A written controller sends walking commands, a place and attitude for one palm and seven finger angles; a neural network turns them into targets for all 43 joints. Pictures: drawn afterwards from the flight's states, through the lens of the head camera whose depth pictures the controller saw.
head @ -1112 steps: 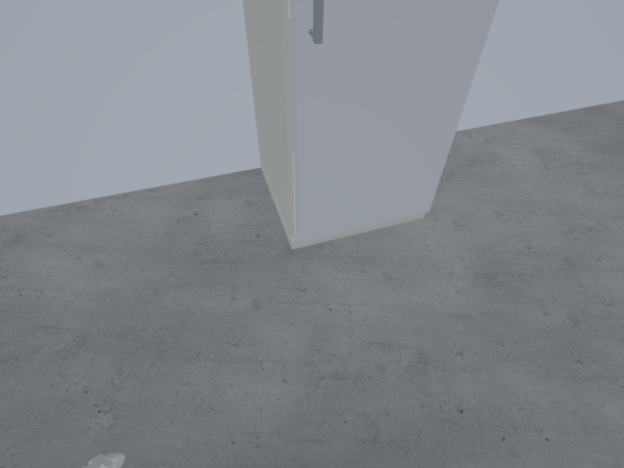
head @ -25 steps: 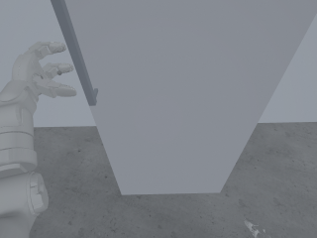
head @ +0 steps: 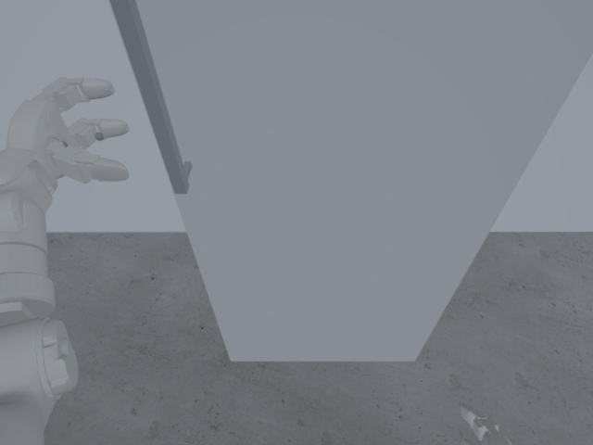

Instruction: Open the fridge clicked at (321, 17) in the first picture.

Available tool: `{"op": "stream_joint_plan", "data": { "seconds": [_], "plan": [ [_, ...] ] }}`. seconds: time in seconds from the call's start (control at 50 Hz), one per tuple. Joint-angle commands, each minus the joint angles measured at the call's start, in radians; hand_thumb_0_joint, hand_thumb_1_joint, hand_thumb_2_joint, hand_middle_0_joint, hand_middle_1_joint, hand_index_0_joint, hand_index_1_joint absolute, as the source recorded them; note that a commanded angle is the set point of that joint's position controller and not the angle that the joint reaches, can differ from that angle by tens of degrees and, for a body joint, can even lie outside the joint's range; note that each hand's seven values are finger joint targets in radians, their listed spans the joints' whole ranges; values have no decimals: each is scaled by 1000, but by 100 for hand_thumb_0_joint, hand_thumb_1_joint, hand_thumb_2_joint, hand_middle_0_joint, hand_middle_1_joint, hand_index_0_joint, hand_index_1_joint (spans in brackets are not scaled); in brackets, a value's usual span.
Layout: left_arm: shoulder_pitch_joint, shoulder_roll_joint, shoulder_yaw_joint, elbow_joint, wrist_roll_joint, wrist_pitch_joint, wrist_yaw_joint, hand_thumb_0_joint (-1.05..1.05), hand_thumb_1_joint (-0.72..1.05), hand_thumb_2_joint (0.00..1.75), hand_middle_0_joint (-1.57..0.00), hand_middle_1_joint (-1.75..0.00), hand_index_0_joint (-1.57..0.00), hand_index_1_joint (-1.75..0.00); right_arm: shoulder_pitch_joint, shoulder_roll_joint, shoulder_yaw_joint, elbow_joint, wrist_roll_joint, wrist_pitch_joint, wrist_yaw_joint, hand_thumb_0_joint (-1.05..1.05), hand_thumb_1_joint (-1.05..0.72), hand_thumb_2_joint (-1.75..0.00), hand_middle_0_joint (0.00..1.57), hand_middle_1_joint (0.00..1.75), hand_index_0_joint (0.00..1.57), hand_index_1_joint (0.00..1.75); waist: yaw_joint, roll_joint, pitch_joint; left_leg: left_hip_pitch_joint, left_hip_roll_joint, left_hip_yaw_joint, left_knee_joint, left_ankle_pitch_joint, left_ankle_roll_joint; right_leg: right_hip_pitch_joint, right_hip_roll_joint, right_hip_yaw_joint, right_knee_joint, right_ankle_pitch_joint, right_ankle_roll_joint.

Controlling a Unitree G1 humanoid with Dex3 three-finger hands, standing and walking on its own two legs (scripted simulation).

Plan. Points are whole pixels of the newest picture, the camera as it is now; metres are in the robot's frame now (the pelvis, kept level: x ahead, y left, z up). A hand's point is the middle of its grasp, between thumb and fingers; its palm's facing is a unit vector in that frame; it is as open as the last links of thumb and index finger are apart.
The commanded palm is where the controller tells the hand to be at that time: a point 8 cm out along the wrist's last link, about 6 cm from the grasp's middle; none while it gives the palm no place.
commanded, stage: move the hooked fingers beside the handle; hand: left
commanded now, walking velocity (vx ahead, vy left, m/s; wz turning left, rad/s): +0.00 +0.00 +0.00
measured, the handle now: (157, 87) +0.48 +0.20 +0.26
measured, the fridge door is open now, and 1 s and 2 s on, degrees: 0 0 0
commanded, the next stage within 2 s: feel for the door with the fingertips in 0.74 s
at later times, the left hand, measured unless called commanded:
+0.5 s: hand (103, 135) +0.40 +0.25 +0.24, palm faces +0.09 -1.00 -0.02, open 14.0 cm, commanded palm +0.38 +0.30 +0.24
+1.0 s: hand (120, 133) +0.41 +0.24 +0.24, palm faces +0.06 -1.00 -0.03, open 14.0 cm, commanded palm +0.38 +0.29 +0.24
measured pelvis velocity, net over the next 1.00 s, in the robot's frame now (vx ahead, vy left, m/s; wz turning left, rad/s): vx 0.00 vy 0.00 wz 0.00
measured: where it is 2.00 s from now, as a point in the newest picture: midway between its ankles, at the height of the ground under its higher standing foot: outside the picture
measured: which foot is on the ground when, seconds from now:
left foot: down 0.00-1.00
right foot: down 0.00-1.00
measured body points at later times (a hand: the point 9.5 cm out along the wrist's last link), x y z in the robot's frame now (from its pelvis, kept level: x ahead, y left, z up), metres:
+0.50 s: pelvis +0.00 +0.00 +0.00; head -0.01 -0.01 +0.45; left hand +0.39 +0.31 +0.24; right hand +0.13 -0.26 -0.10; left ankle -0.02 +0.11 -0.74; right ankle -0.01 -0.12 -0.74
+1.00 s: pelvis +0.00 +0.00 +0.00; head +0.00 -0.02 +0.45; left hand +0.40 +0.29 +0.24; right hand +0.12 -0.26 -0.10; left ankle -0.02 +0.11 -0.74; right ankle -0.01 -0.12 -0.74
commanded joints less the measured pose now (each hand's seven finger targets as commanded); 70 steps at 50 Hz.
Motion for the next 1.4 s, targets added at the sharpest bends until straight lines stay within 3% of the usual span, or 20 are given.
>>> {"op": "stream_joint_plan", "data": {
  "seconds": [0.0, 0.14, 0.26, 0.3, 0.36, 0.4, 0.52, 0.6, 0.66, 0.74, 0.76, 0.88, 0.94, 0.98, 1.1, 1.14, 1.18, 1.26, 1.32, 1.38],
  "plan": [
    [-498, 271, 42, -245, -21, -88, 0, 0, -50, 30, -30, -120, -30, -120, -53, -136, -57, -136, -8, -48, -11, 0, -90, -90, 20, 30, 20, 30, -12, 48, -291, 148, -3, -57, -24, 346, 15, 66, 24, 26, -12, 312, -46],
    [-362, 294, 90, -248, -31, -65, -3, 0, -50, 30, -30, -120, -30, -120, -61, -137, -59, -150, -5, -38, -1, 0, -90, -90, 20, 30, 20, 30, 19, 21, -270, 115, -2, -47, -29, 364, 14, 98, 23, 21, -5, 333, -45],
    [-416, 315, 101, -333, -25, -67, 11, 0, -50, 30, -30, -120, -30, -120, -71, -135, -59, -156, -4, -40, -3, 0, -90, -90, 20, 30, 20, 30, 9, 40, -279, 128, -1, -50, -32, 351, 16, 93, 25, 26, -11, 321, -43],
    [-460, 260, 51, -338, -29, -69, 6, 0, -50, 30, -30, -120, -30, -120, -74, -132, -57, -149, -4, -45, -7, 0, -90, -90, 20, 30, 20, 30, -9, 59, -262, 140, -1, -50, -32, 330, 16, 63, 25, 25, -17, 296, -43],
    [-485, 269, 49, -310, -29, -70, 6, 0, -50, 30, -30, -120, -30, -120, -70, -137, -56, -136, -4, -50, -13, 0, -90, -90, 20, 30, 20, 30, -14, 59, -251, 137, -2, -55, -34, 308, 15, 53, 26, 25, -22, 274, -45],
    [-448, 286, 74, -285, -25, -63, 10, 0, -50, 30, -30, -120, -30, -120, -65, -136, -56, -135, -7, -52, -11, 0, -90, -90, 20, 30, 20, 30, 0, 49, -265, 131, -2, -57, -34, 319, 14, 68, 24, 23, -16, 284, -46],
    [-459, 260, 43, -255, -22, -57, 7, 0, -50, 30, -30, -120, -30, -120, -69, -137, -57, -135, -3, -46, -10, 0, -90, -90, 20, 30, 20, 30, -7, 46, -256, 120, -4, -50, -32, 306, 17, 61, 21, 27, -16, 289, -44],
    [-453, 301, 74, -207, -21, -63, 6, 0, -50, 30, -30, -120, -30, -120, -62, -141, -56, -133, -4, -38, -12, 0, -90, -90, 20, 30, 20, 30, -7, 8, -245, 89, -6, -46, -33, 287, 21, 73, 19, 29, -17, 291, -40],
    [-490, 302, 60, -233, -15, -85, 6, 0, -50, 30, -30, -120, -30, -120, -62, -139, -57, -139, -2, -38, -13, 0, -90, -90, 20, 30, 20, 30, -10, 47, -258, 109, -6, -47, -28, 298, 22, 69, 19, 33, -16, 290, -42],
    [-483, 311, 70, -214, -20, -101, -2, 0, -50, 30, -30, -120, -30, -120, -47, -141, -60, -137, -5, -40, -16, 0, -90, -90, 20, 30, 20, 30, -8, 32, -278, 120, -4, -48, -22, 314, 22, 79, 22, 28, -12, 301, -43],
    [-505, 300, 56, -230, -21, -103, -5, 0, -50, 30, -30, -120, -30, -120, -53, -142, -59, -136, -4, -42, -15, 0, -90, -90, 20, 30, 20, 30, -14, 61, -286, 129, -5, -48, -23, 314, 22, 75, 20, 33, -13, 306, -43],
    [-490, 250, 28, -220, -29, -83, -3, 0, -50, 30, -30, -120, -30, -120, -53, -141, -61, -130, -1, -45, -11, 0, -90, -90, 20, 30, 20, 30, -16, 26, -262, 116, -3, -48, -24, 301, 22, 61, 22, 27, -13, 299, -41],
    [-470, 207, 2, -298, -33, -80, 14, 0, -50, 30, -30, -120, -30, -120, -64, -132, -62, -142, -2, -48, -5, 0, -90, -90, 20, 30, 20, 30, -6, 62, -288, 145, -3, -49, -18, 339, 19, 72, 23, 25, -7, 309, -46],
    [-436, 226, 41, -287, -36, -65, 29, 0, -50, 30, -30, -120, -30, -120, -64, -133, -61, -138, -6, -45, -2, 0, -90, -90, 20, 30, 20, 30, 4, 11, -279, 123, -2, -50, -26, 333, 20, 85, 25, 24, -6, 320, -43],
    [-439, 180, 24, -378, -23, -33, 80, 0, -50, 30, -30, -120, -30, -120, -92, -120, -57, -142, -9, -40, 4, 0, -90, -90, 20, 30, 20, 30, 13, 25, -275, 124, -1, -45, -33, 350, 17, 99, 23, 25, -4, 328, -42],
    [-410, 202, 45, -375, -21, -26, 96, 0, -50, 30, -30, -120, -30, -120, -95, -121, -59, -140, -10, -35, 2, 0, -90, -90, 20, 30, 20, 30, 20, 3, -274, 119, 1, -39, -34, 346, 18, 115, 22, 24, -7, 320, -43],
    [-445, 177, 26, -389, -15, -18, 106, 0, -50, 30, -30, -120, -30, -120, -106, -116, -55, -139, -11, -34, 1, 0, -90, -90, 20, 30, 20, 30, 13, 17, -275, 121, -1, -37, -37, 334, 19, 110, 21, 28, -9, 321, -41],
    [-468, 217, 46, -349, -4, -16, 113, 0, -50, 30, -30, -120, -30, -120, -101, -119, -54, -129, -12, -27, -7, 0, -90, -90, 20, 30, 20, 30, 8, 2, -265, 111, -1, -38, -39, 323, 22, 115, 19, 32, -16, 317, -40],
    [-531, 133, -38, -313, -4, -20, 101, 0, -50, 30, -30, -120, -30, -120, -99, -114, -52, -119, -10, -31, -13, 0, -90, -90, 20, 30, 20, 30, -19, 28, -242, 130, -3, -40, -37, 293, 21, 71, 20, 32, -25, 284, -39],
    [-554, 157, -21, -282, -5, -35, 95, 0, -50, 30, -30, -120, -30, -120, -85, -119, -55, -113, -12, -32, -15, 0, -90, -90, 20, 30, 20, 30, -15, 3, -272, 141, -5, -46, -32, 316, 22, 86, 19, 30, -20, 307, -42]
  ]
}}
